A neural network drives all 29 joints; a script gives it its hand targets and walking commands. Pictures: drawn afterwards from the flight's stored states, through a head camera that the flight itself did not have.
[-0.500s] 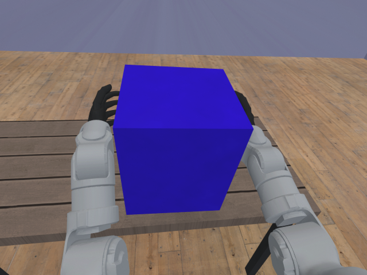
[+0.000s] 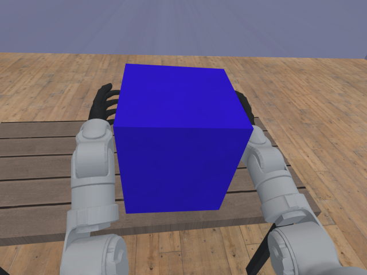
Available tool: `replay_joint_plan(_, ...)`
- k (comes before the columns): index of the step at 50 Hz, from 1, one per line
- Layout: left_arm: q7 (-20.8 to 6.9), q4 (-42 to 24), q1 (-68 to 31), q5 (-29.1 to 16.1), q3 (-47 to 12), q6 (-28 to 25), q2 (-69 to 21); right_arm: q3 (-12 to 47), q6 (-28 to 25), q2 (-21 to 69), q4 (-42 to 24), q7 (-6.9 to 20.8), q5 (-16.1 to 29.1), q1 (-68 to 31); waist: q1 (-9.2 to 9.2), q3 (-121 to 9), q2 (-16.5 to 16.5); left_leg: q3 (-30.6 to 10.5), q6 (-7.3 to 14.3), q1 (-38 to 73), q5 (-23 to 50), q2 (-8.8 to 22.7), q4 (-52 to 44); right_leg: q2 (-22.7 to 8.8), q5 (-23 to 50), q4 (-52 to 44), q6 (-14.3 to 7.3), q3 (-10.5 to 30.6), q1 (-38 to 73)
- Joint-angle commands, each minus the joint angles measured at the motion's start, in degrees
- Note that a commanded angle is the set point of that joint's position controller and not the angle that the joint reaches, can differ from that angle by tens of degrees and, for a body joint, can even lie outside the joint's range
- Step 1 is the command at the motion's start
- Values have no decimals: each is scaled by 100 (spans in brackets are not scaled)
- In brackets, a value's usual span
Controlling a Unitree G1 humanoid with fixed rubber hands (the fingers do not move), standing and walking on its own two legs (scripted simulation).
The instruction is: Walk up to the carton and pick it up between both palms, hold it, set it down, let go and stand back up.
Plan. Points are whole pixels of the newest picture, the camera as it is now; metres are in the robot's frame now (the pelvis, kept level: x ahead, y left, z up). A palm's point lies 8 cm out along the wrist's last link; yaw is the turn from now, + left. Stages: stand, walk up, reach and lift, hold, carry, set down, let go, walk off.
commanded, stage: hold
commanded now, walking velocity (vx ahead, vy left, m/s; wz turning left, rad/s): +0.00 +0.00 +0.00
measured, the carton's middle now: (175, 141) +0.35 +0.00 +0.16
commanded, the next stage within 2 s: set down in 0.44 s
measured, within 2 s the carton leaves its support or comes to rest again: neither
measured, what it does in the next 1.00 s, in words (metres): stands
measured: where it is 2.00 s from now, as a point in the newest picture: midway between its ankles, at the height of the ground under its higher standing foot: outside the picture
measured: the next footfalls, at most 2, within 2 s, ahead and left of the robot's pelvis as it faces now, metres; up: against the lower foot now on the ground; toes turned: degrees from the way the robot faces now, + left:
none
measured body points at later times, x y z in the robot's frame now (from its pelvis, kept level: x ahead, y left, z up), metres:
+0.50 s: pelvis +0.00 +0.00 +0.00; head -0.05 +0.03 +0.45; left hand +0.38 +0.15 +0.21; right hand +0.38 -0.15 +0.19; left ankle +0.04 +0.10 -0.75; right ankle +0.00 -0.12 -0.75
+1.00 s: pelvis +0.01 +0.00 +0.00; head -0.02 +0.03 +0.45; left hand +0.40 +0.16 +0.17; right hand +0.39 -0.14 +0.15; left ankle +0.04 +0.10 -0.75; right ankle +0.00 -0.11 -0.75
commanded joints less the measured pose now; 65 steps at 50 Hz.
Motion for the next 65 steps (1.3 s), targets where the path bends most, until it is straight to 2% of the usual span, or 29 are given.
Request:
replay_joint_plan(1,-722,-435,-3487,-845,-2771,-367,-3437,2126,-373,3541,-1966,416,501,-4782,-57,-2099,491,44,-184,1120,1333,-64,-97,200,873,-188,254,-149,-114)
replay_joint_plan(2,-721,-546,-3481,-852,-2767,-372,-3434,2160,-367,3575,-1990,417,520,-4740,-47,-2164,449,51,-184,1161,1455,-58,-78,211,981,-170,260,-153,-64)
replay_joint_plan(5,-720,-396,-3448,-751,-2671,-308,-3423,2053,-349,3496,-1839,445,454,-4749,-5,-1885,484,72,-174,1027,1193,-50,-173,202,655,-222,234,-159,-169)
replay_joint_plan(7,-737,-228,-3372,-726,-2594,-285,-3402,2033,-369,3499,-1889,446,423,-4881,49,-1797,368,85,-121,965,1091,-44,-206,208,604,-250,234,-154,-177)
replay_joint_plan(9,-758,-300,-3427,-721,-2563,-299,-3411,1993,-374,3515,-1852,448,389,-4846,5,-1826,285,86,-113,988,1066,-29,-241,224,612,-238,243,-168,-133)
replay_joint_plan(11,-758,-301,-3495,-735,-2609,-285,-3410,1924,-369,3464,-1762,455,383,-4822,-47,-1773,394,91,-153,1015,1050,-24,-239,214,534,-262,218,-170,-174)
replay_joint_plan(13,-751,-350,-3514,-801,-2697,-295,-3467,2008,-429,3504,-1990,456,436,-4984,-20,-2033,409,96,-158,1041,1218,-52,-151,213,687,-245,226,-169,-122)
replay_joint_plan(14,-743,-404,-3604,-812,-2717,-326,-3435,1979,-400,3500,-1849,452,434,-4882,-77,-1960,467,96,-180,1040,1219,-53,-157,203,699,-231,232,-159,-153)
replay_joint_plan(17,-711,-471,-3539,-825,-2795,-341,-3478,2072,-412,3538,-1949,450,494,-4865,-69,-2046,559,73,-210,1142,1441,-61,-67,212,895,-192,230,-150,-122)
replay_joint_plan(22,-705,-538,-3394,-842,-2864,-315,-3429,2138,-382,3462,-2036,404,512,-4763,-107,-2135,501,43,-232,1200,1516,-63,-25,221,1010,-183,246,-161,-93)
replay_joint_plan(24,-747,-303,-3491,-764,-2658,-306,-3335,1982,-353,3422,-1790,477,426,-4883,13,-1866,439,97,-187,1120,1123,-60,-200,200,728,-216,255,-191,-163)
replay_joint_plan(26,-783,-397,-3527,-809,-2636,-436,-3346,1947,-499,3508,-1957,520,349,-4912,60,-2081,386,128,-145,1080,1143,-80,-193,184,855,-180,272,-195,-77)
replay_joint_plan(27,-788,-315,-3613,-837,-2650,-510,-3375,1890,-601,3488,-2007,543,299,-5072,58,-2172,462,121,-167,1107,1157,-79,-192,175,842,-185,257,-216,-101)
replay_joint_plan(32,-900,-5,-3506,-630,-2398,-982,-3302,1582,-1136,3423,-1696,625,-189,-4850,37,-2141,419,202,-205,1273,1351,-76,-188,147,1094,-185,274,-302,70)
replay_joint_plan(36,-1141,672,-2970,-126,-1608,-1163,-2868,1087,-1465,3193,-881,718,-747,-4226,182,-1115,192,401,-21,764,446,-96,-584,16,423,-306,297,-336,250)
replay_joint_plan(39,-1241,720,-2890,-48,-1502,-1271,-2782,896,-1755,3061,-746,788,-955,-4062,230,-949,210,483,-21,624,332,-52,-674,3,209,-310,258,-393,257)
replay_joint_plan(42,-1224,626,-2898,-143,-1719,-1421,-2890,960,-2133,2975,-1011,800,-1003,-4194,211,-1370,310,519,-142,899,943,-37,-441,35,582,-269,230,-485,315)
replay_joint_plan(48,-997,294,-3026,-465,-2447,-1830,-3157,1340,-2621,3015,-1334,732,-995,-4233,59,-2091,400,401,-322,1375,2016,-10,-54,100,1480,-130,217,-568,384)
replay_joint_plan(50,-908,301,-2974,-554,-2626,-1934,-3219,1453,-2713,2985,-1444,715,-953,-4279,94,-2293,465,341,-372,1446,2259,7,39,103,1669,-96,199,-559,350)
replay_joint_plan(52,-835,208,-3089,-665,-2754,-2057,-3244,1615,-2762,3089,-1610,695,-909,-4347,122,-2631,383,301,-342,1445,2354,-13,104,96,1904,-43,237,-521,398)
replay_joint_plan(55,-791,328,-2868,-548,-2644,-2096,-3157,1665,-2684,3101,-1313,663,-877,-3993,155,-2497,429,286,-357,1336,2378,-26,102,66,2175,16,259,-464,554)
replay_joint_plan(58,-820,519,-2748,-424,-2424,-2059,-3083,1564,-2584,3060,-964,672,-909,-3793,199,-2091,377,296,-322,1117,2072,-31,-28,58,1933,-30,264,-443,537)
replay_joint_plan(61,-893,693,-2519,-328,-2222,-1999,-3022,1476,-2544,3020,-877,663,-926,-3623,247,-1862,323,317,-311,987,2010,-35,-87,51,2055,-33,277,-427,619)
replay_joint_plan(65,-909,648,-2715,-371,-2237,-2072,-3095,1363,-2604,3017,-831,692,-940,-3685,206,-1922,402,327,-395,1018,2096,-20,-80,78,1973,-56,258,-479,531)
